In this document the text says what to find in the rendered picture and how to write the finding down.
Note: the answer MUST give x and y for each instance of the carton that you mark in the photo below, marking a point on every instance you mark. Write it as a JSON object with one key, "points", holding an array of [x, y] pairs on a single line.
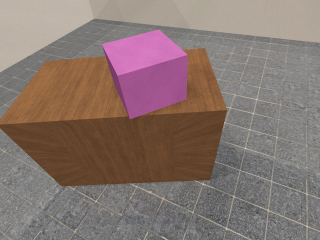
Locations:
{"points": [[149, 72]]}

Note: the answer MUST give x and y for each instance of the pedestal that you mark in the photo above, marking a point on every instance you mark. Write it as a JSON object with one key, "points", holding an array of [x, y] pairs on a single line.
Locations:
{"points": [[72, 122]]}

